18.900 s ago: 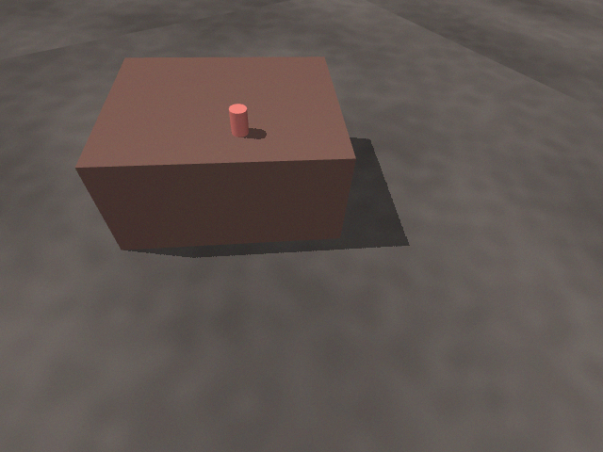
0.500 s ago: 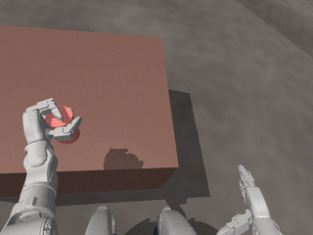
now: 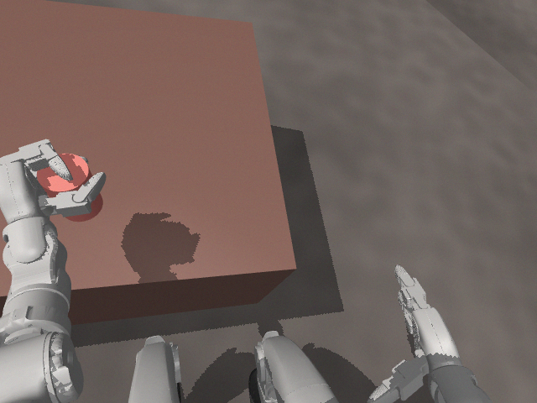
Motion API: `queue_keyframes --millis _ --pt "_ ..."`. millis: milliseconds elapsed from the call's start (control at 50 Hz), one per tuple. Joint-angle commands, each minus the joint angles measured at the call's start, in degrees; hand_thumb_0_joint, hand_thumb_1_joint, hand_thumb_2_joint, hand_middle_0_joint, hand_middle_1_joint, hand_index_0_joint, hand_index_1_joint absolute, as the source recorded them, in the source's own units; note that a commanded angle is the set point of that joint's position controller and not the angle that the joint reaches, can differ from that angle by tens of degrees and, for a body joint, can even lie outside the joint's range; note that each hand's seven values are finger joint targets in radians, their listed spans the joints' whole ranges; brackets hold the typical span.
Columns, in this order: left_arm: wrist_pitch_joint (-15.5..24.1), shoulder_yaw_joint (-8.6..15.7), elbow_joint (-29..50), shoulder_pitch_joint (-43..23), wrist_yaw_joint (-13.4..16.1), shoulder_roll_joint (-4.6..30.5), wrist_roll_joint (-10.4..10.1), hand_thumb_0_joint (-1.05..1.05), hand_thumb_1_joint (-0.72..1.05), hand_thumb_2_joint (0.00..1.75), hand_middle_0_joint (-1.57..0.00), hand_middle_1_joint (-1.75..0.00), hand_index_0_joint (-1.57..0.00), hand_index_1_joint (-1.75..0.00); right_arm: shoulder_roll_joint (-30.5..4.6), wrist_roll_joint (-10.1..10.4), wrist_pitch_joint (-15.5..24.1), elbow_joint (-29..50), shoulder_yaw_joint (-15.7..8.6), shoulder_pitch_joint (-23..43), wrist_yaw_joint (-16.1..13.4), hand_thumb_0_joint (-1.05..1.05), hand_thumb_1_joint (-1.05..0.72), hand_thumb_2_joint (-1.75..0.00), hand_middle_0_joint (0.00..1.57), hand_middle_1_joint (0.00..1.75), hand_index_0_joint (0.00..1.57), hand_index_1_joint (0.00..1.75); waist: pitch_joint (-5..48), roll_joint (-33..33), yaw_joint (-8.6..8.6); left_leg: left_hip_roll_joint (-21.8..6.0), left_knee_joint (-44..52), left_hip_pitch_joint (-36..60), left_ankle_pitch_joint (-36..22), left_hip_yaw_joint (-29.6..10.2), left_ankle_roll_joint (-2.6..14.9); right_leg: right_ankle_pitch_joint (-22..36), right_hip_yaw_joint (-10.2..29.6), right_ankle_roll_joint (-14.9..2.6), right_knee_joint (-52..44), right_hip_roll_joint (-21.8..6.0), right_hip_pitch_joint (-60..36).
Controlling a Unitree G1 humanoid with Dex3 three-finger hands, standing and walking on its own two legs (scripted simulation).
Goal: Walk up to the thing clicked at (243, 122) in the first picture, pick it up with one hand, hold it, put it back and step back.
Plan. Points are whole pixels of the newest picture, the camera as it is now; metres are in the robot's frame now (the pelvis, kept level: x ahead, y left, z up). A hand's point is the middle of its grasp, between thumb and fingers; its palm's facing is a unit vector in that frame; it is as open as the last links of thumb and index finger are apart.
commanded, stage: crouch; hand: left
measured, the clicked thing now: (73, 189) +0.45 +0.22 -0.05
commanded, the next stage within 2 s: lower in 0.16 s
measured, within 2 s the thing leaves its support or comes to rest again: rests again in 1.08 s
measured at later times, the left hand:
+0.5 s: hand (77, 178) +0.48 +0.22 -0.06, palm faces +0.27 -0.96 -0.02, open 5.5 cm
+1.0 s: hand (83, 186) +0.49 +0.23 -0.11, palm faces +0.26 -0.96 -0.04, open 5.5 cm
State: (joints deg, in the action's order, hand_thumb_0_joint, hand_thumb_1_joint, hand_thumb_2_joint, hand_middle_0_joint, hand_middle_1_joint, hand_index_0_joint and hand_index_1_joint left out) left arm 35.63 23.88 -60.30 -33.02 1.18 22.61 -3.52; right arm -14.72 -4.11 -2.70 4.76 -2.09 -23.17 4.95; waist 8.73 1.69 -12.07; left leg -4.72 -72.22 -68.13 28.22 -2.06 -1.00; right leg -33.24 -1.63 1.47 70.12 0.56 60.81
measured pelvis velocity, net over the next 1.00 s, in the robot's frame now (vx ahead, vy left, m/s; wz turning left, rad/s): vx -0.01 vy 0.00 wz -0.04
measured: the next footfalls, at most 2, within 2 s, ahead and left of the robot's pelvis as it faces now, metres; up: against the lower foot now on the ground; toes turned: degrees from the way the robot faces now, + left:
none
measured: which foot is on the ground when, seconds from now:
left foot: down 0.00-1.00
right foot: down 0.00-1.00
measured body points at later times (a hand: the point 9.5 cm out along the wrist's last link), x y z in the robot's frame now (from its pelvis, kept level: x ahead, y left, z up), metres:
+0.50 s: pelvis -0.01 +0.00 -0.03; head +0.15 +0.06 +0.39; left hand +0.46 +0.27 -0.05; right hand +0.16 -0.26 +0.01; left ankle +0.05 +0.13 -0.62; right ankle +0.00 -0.14 -0.62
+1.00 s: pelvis -0.01 +0.00 -0.06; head +0.17 +0.07 +0.35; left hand +0.47 +0.28 -0.10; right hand +0.16 -0.26 +0.00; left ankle +0.05 +0.13 -0.62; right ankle +0.00 -0.14 -0.62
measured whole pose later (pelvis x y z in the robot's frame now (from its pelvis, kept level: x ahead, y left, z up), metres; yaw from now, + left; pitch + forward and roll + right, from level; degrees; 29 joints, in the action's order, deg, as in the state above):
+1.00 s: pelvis -0.01 +0.00 -0.06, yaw -2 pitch +32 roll -6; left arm 37.1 30.7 -68.8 -39.8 0.6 33.6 0.2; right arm -17.0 -4.6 -1.8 14.7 -3.1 -22.9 6.5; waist 10.3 1.4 -19.3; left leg -5.3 -86.3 -86.8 31.8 -4.9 -1.1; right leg -37.0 -3.2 1.4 83.4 1.7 78.2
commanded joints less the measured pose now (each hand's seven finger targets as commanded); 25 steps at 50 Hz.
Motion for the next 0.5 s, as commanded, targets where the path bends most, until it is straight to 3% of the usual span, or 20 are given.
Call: queue_keyframes --millis 0,40,100,140,200,240,280,320,340,400,440,480 --pt "5.1 2.6 13.7 -23.8 -0.1 14.2 0.2 0.00 0.46 1.28 -1.34 -1.40 -1.36 -1.40 -9.6 -0.3 2.5 9.8 -6.7 -2.7 -1.2 0.00 0.53 -0.06 0.05 0.05 0.05 0.05 29.8 -14.7 0.50 1.8 6.5 28.5 -21.0 -1.1 0.90 21.0 -1.2 -2.19 -6.4 2.0 -4.7" --pt "4.8 1.6 10.0 -22.5 -0.7 11.7 -0.2 0.00 0.49 1.29 -1.34 -1.40 -1.35 -1.40 -9.8 -0.2 2.6 11.9 -6.8 -2.1 -1.3 0.00 0.53 -0.05 0.05 0.05 0.05 0.05 29.0 -12.9 -0.70 1.6 6.3 26.8 -19.3 -1.4 1.07 20.0 -1.2 -2.19 -6.3 2.1 -4.5" --pt "4.5 3.5 10.7 -23.7 -0.3 16.4 0.7 0.00 0.47 1.30 -1.34 -1.41 -1.36 -1.41 -10.0 -0.2 2.3 11.0 -6.6 -2.8 -1.2 0.00 0.53 -0.06 0.05 0.05 0.05 0.05 29.8 -15.0 -0.34 1.7 5.3 25.9 -19.4 -1.2 1.26 20.0 -0.8 -2.19 -5.7 2.0 -3.7" --pt "4.6 2.5 11.5 -25.1 -0.7 14.4 0.3 0.00 0.46 1.29 -1.34 -1.41 -1.36 -1.41 -9.7 -0.2 2.6 13.4 -6.4 -2.0 -1.3 0.00 0.53 -0.05 0.05 0.05 0.05 0.05 31.5 -14.3 -1.35 1.6 5.0 26.5 -20.0 -1.6 1.21 20.7 -0.8 -2.18 -5.3 2.1 -4.3" --pt "4.1 3.6 7.6 -23.7 -1.0 15.4 -0.1 0.00 0.47 1.27 -1.33 -1.39 -1.34 -1.39 -10.2 0.0 2.6 12.6 -6.6 -2.3 -1.4 0.00 0.53 -0.06 0.05 0.05 0.05 0.05 29.2 -13.5 -1.60 1.7 4.1 23.5 -19.0 -1.4 1.61 20.3 -0.5 -1.99 -5.2 2.1 -3.2" --pt "4.6 4.9 10.7 -25.6 -0.6 18.7 0.7 0.00 0.47 1.28 -1.34 -1.39 -1.35 -1.40 -10.2 -0.1 2.5 12.9 -6.6 -2.4 -1.4 0.00 0.52 -0.06 0.05 0.05 0.05 0.05 30.1 -14.4 -1.30 1.9 3.9 22.6 -17.4 -1.2 1.72 19.6 0.3 -1.86 -5.4 1.8 -3.9" --pt "4.5 4.5 9.0 -25.6 -0.7 17.4 0.6 0.00 0.44 1.29 -1.35 -1.43 -1.37 -1.43 -9.7 0.0 2.6 14.1 -6.2 -2.2 -1.3 0.00 0.52 -0.06 0.05 0.05 0.05 0.05 30.5 -14.3 -2.00 1.9 3.6 21.9 -16.6 -1.1 1.87 19.0 0.6 -1.80 -5.5 1.8 -3.9" --pt "4.4 4.7 4.5 -23.9 -0.9 16.7 0.4 0.00 0.45 1.30 -1.35 -1.43 -1.36 -1.44 -9.8 0.2 3.0 13.4 -6.4 -1.8 -1.3 0.00 0.52 -0.06 0.05 0.05 0.05 0.05 27.5 -12.2 -2.79 2.0 2.8 17.8 -14.4 -1.0 2.19 17.9 1.3 -1.51 -5.4 1.7 -3.1" --pt "4.8 5.6 4.4 -24.2 -0.8 17.6 0.1 0.00 0.45 1.29 -1.35 -1.43 -1.36 -1.43 -10.4 0.3 3.2 13.8 -7.0 -1.7 -1.3 0.00 0.52 -0.06 0.05 0.05 0.05 0.05 27.1 -11.0 -3.17 2.1 2.2 16.3 -14.0 -1.2 2.34 17.8 1.4 -1.40 -5.1 1.7 -2.9" --pt "5.9 5.7 4.7 -25.2 -0.9 19.2 1.0 0.00 0.45 1.30 -1.35 -1.44 -1.37 -1.44 -10.2 0.1 3.5 14.6 -6.5 -2.0 -1.0 0.00 0.52 -0.06 0.05 0.05 0.05 0.05 29.4 -12.4 -3.31 2.2 0.8 16.3 -15.0 -1.3 2.47 18.4 1.3 -1.56 -3.8 1.8 -1.9" --pt "6.3 5.7 3.9 -25.8 -0.9 19.4 1.2 0.00 0.44 1.29 -1.35 -1.44 -1.36 -1.43 -11.4 0.1 3.8 16.0 -8.0 -2.4 -0.9 0.00 0.52 -0.06 0.05 0.05 0.05 0.05 31.2 -13.3 -4.15 2.1 0.3 17.5 -15.8 -1.6 2.33 18.7 0.6 -1.82 -2.7 2.2 -0.7" --pt "6.8 6.5 4.7 -25.7 -1.0 20.8 1.4 0.00 0.45 1.28 -1.33 -1.42 -1.35 -1.42 -12.0 0.1 3.9 17.2 -8.4 -2.2 -0.8 0.00 0.52 -0.06 0.05 0.05 0.05 0.05 32.2 -14.1 -3.85 2.0 -0.2 18.5 -16.5 -1.9 2.07 18.6 0.2 -2.01 -1.9 2.4 0.3"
